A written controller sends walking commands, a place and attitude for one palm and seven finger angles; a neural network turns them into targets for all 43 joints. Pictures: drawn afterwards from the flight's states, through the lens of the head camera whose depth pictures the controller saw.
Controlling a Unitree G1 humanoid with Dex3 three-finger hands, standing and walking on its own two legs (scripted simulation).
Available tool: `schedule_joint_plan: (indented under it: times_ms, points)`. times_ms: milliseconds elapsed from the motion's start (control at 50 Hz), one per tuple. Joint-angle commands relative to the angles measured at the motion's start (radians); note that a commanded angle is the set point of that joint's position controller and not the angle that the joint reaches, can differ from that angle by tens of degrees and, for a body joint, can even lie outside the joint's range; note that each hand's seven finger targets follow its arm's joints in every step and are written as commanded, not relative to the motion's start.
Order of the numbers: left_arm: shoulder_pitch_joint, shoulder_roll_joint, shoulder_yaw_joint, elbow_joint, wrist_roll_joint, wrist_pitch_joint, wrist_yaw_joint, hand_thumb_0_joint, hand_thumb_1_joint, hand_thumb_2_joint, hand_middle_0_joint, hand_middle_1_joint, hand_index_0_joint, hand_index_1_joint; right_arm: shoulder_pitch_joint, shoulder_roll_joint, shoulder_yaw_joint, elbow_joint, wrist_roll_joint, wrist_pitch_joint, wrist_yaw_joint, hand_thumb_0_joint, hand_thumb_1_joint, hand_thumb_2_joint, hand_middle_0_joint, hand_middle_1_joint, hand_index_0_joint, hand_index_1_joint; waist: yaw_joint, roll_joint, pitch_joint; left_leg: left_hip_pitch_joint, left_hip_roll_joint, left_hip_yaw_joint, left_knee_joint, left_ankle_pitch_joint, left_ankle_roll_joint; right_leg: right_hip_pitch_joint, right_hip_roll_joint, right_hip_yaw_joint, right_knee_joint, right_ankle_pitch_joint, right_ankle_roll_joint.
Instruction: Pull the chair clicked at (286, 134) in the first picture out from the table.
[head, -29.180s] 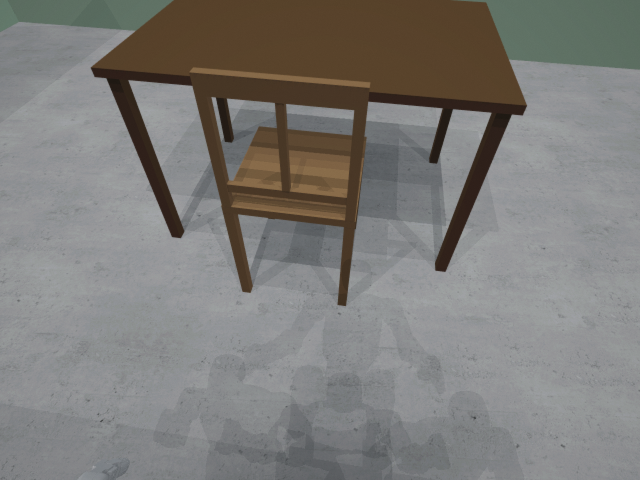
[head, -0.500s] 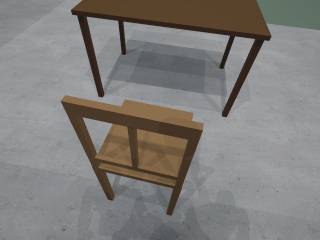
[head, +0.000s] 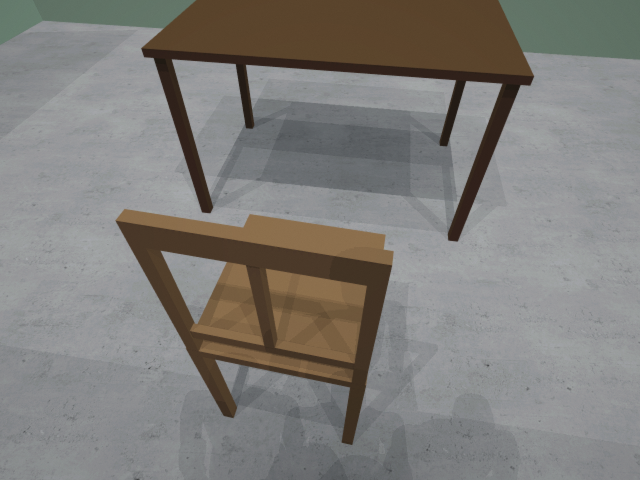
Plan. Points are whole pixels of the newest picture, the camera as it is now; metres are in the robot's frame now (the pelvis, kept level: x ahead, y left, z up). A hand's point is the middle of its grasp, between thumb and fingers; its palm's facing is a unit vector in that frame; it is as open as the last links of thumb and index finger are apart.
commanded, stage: let the arm hang, fingers relaxed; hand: left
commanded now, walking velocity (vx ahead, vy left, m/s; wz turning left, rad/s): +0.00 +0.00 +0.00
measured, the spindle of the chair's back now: (264, 307) +0.41 +0.13 -0.10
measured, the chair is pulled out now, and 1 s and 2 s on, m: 0.64 0.64 0.64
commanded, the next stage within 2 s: look to check the result in 0.16 s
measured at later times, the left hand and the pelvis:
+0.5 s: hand out of the picture -0.01 +0.15 -0.17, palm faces +0.04 -0.98 -0.17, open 7.3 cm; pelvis +0.00 -0.01 +0.00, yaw +0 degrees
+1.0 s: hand out of the picture -0.01 +0.14 -0.17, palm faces +0.05 -0.99 -0.16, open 7.3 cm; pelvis +0.01 -0.01 +0.00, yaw +0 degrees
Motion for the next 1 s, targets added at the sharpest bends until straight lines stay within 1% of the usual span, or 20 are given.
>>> schedule_joint_plan:
  times_ms: [0,80,160,180,200,260,320,380,420,480,520,580,600,680,700,780,800,880,900,980]
  points:
    - [0.097,0.113,0.028,-0.013,-0.006,-0.004,0.009,0.0,0.9,0.9,-0.2,-0.3,-0.2,-0.3,0.086,-0.079,-0.02,-0.021,0.007,-0.015,-0.012,0.0,-0.9,-0.9,0.2,0.3,0.2,0.3,-0.002,-0.003,0.095,0.014,0.065,-0.099,-0.112,-0.016,0.053,-0.094,-0.05,0.06,-0.117,0.036,-0.076]
    - [0.093,0.11,0.031,-0.013,-0.007,-0.007,0.008,0.0,0.9,0.9,-0.2,-0.3,-0.2,-0.3,0.084,-0.077,-0.018,-0.023,0.006,-0.017,-0.014,0.0,-0.9,-0.9,0.2,0.3,0.2,0.3,-0.004,-0.013,0.059,0.038,0.066,-0.09,-0.096,0.018,0.049,-0.077,-0.057,0.063,-0.117,0.063,-0.076]
    - [0.078,0.113,0.031,-0.02,-0.009,-0.007,0.007,0.0,0.9,0.9,-0.2,-0.3,-0.2,-0.3,0.086,-0.082,-0.02,-0.023,0.006,-0.015,-0.014,0.0,-0.9,-0.9,0.2,0.3,0.2,0.3,-0.009,-0.019,0.056,0.047,0.067,-0.089,-0.089,0.028,0.045,-0.076,-0.055,0.065,-0.123,0.065,-0.077]
    - [0.076,0.113,0.032,-0.021,-0.008,-0.007,0.007,0.0,0.9,0.9,-0.2,-0.3,-0.2,-0.3,0.087,-0.083,-0.02,-0.023,0.006,-0.016,-0.014,0.0,-0.9,-0.9,0.2,0.3,0.2,0.3,-0.01,-0.015,0.047,0.051,0.07,-0.089,-0.095,0.028,0.046,-0.071,-0.055,0.063,-0.122,0.064,-0.076]
    - [0.075,0.114,0.031,-0.021,-0.009,-0.006,0.007,0.0,0.9,0.9,-0.2,-0.3,-0.2,-0.3,0.079,-0.083,-0.02,-0.021,0.007,-0.015,-0.015,0.0,-0.9,-0.9,0.2,0.3,0.2,0.3,-0.005,0.009,0.071,0.039,0.07,-0.09,-0.1,0.027,0.049,-0.073,-0.052,0.063,-0.13,0.07,-0.077]
    - [0.072,0.116,0.032,-0.021,-0.009,-0.006,0.007,0.0,0.9,0.9,-0.2,-0.3,-0.2,-0.3,0.078,-0.088,-0.02,-0.022,0.006,-0.014,-0.014,0.0,-0.9,-0.9,0.2,0.3,0.2,0.3,-0.009,-0.029,0.057,0.051,0.071,-0.088,-0.097,0.019,0.044,-0.074,-0.056,0.064,-0.129,0.058,-0.078]
    - [0.068,0.121,0.032,-0.023,-0.009,-0.004,0.007,0.0,0.9,0.9,-0.2,-0.3,-0.2,-0.3,0.071,-0.091,-0.02,-0.021,0.006,-0.014,-0.013,0.0,-0.9,-0.9,0.2,0.3,0.2,0.3,-0.007,-0.011,0.079,0.033,0.071,-0.092,-0.107,0.0,0.044,-0.075,-0.052,0.064,-0.133,0.045,-0.076]
    - [0.068,0.123,0.033,-0.021,-0.009,-0.007,0.006,0.0,0.9,0.9,-0.2,-0.3,-0.2,-0.3,0.077,-0.094,-0.019,-0.019,0.007,-0.017,-0.013,0.0,-0.9,-0.9,0.2,0.3,0.2,0.3,-0.008,-0.041,0.037,0.058,0.072,-0.091,-0.1,0.035,0.044,-0.058,-0.055,0.061,-0.125,0.065,-0.075]
    - [0.066,0.122,0.031,-0.022,-0.009,-0.006,0.007,0.0,0.9,0.9,-0.2,-0.3,-0.2,-0.3,0.067,-0.093,-0.019,-0.017,0.007,-0.017,-0.014,0.0,-0.9,-0.9,0.2,0.3,0.2,0.3,-0.006,-0.016,0.066,0.051,0.072,-0.089,-0.101,0.043,0.044,-0.068,-0.054,0.064,-0.129,0.072,-0.075]
    - [0.066,0.124,0.033,-0.02,-0.01,-0.007,0.006,0.0,0.9,0.9,-0.2,-0.3,-0.2,-0.3,0.073,-0.093,-0.017,-0.012,0.008,-0.02,-0.014,0.0,-0.9,-0.9,0.2,0.3,0.2,0.3,-0.008,-0.013,0.036,0.064,0.075,-0.09,-0.101,0.056,0.044,-0.053,-0.054,0.063,-0.125,0.081,-0.074]
    - [0.066,0.124,0.031,-0.02,-0.009,-0.006,0.007,0.0,0.9,0.9,-0.2,-0.3,-0.2,-0.3,0.064,-0.093,-0.019,-0.011,0.008,-0.017,-0.014,0.0,-0.9,-0.9,0.2,0.3,0.2,0.3,-0.007,-0.018,0.077,0.045,0.073,-0.088,-0.103,0.04,0.043,-0.067,-0.054,0.063,-0.135,0.069,-0.074]
    - [0.067,0.121,0.033,-0.017,-0.01,-0.008,0.007,0.0,0.9,0.9,-0.2,-0.3,-0.2,-0.3,0.07,-0.093,-0.017,-0.007,0.008,-0.02,-0.015,0.0,-0.9,-0.9,0.2,0.3,0.2,0.3,-0.007,-0.032,0.04,0.069,0.074,-0.091,-0.099,0.068,0.044,-0.051,-0.056,0.06,-0.129,0.086,-0.074]
    - [0.068,0.12,0.032,-0.017,-0.01,-0.008,0.006,0.0,0.9,0.9,-0.2,-0.3,-0.2,-0.3,0.063,-0.092,-0.019,-0.007,0.008,-0.019,-0.015,0.0,-0.9,-0.9,0.2,0.3,0.2,0.3,-0.004,-0.014,0.062,0.06,0.073,-0.088,-0.101,0.061,0.045,-0.056,-0.053,0.061,-0.139,0.084,-0.074]
    - [0.065,0.121,0.033,-0.017,-0.01,-0.008,0.007,0.0,0.9,0.9,-0.2,-0.3,-0.2,-0.3,0.068,-0.091,-0.018,-0.005,0.008,-0.018,-0.015,0.0,-0.9,-0.9,0.2,0.3,0.2,0.3,-0.007,-0.019,0.051,0.064,0.072,-0.091,-0.1,0.049,0.042,-0.056,-0.054,0.062,-0.135,0.071,-0.074]
    - [0.066,0.12,0.031,-0.017,-0.01,-0.007,0.006,0.0,0.9,0.9,-0.2,-0.3,-0.2,-0.3,0.061,-0.09,-0.019,-0.005,0.009,-0.016,-0.015,0.0,-0.9,-0.9,0.2,0.3,0.2,0.3,-0.005,-0.017,0.087,0.049,0.072,-0.088,-0.106,0.035,0.044,-0.069,-0.052,0.061,-0.147,0.065,-0.075]
    - [0.068,0.121,0.033,-0.02,-0.01,-0.008,0.006,0.0,0.9,0.9,-0.2,-0.3,-0.2,-0.3,0.068,-0.092,-0.018,-0.004,0.007,-0.019,-0.015,0.0,-0.9,-0.9,0.2,0.3,0.2,0.3,-0.008,-0.018,0.052,0.063,0.072,-0.092,-0.107,0.035,0.042,-0.057,-0.053,0.062,-0.138,0.064,-0.075]
    - [0.067,0.122,0.032,-0.018,-0.009,-0.007,0.006,0.0,0.9,0.9,-0.2,-0.3,-0.2,-0.3,0.063,-0.091,-0.02,-0.003,0.008,-0.016,-0.015,0.0,-0.9,-0.9,0.2,0.3,0.2,0.3,-0.004,0.005,0.083,0.046,0.07,-0.089,-0.11,0.022,0.043,-0.064,-0.05,0.061,-0.148,0.058,-0.076]
    - [0.069,0.12,0.034,-0.02,-0.01,-0.009,0.006,0.0,0.9,0.9,-0.2,-0.3,-0.2,-0.3,0.072,-0.092,-0.018,-0.005,0.008,-0.019,-0.015,0.0,-0.9,-0.9,0.2,0.3,0.2,0.3,-0.008,-0.015,0.045,0.062,0.072,-0.094,-0.108,0.033,0.043,-0.051,-0.052,0.062,-0.136,0.065,-0.076]
    - [0.066,0.12,0.032,-0.019,-0.01,-0.007,0.006,0.0,0.9,0.9,-0.2,-0.3,-0.2,-0.3,0.065,-0.09,-0.02,-0.002,0.008,-0.017,-0.015,0.0,-0.9,-0.9,0.2,0.3,0.2,0.3,-0.005,-0.007,0.077,0.047,0.071,-0.096,-0.114,0.017,0.045,-0.061,-0.047,0.06,-0.145,0.055,-0.077]
    - [0.072,0.118,0.035,-0.019,-0.009,-0.007,0.006,0.0,0.9,0.9,-0.2,-0.3,-0.2,-0.3,0.07,-0.092,-0.02,-0.004,0.007,-0.019,-0.015,0.0,-0.9,-0.9,0.2,0.3,0.2,0.3,-0.007,-0.01,0.058,0.052,0.073,-0.098,-0.118,0.005,0.044,-0.061,-0.048,0.059,-0.134,0.048,-0.074]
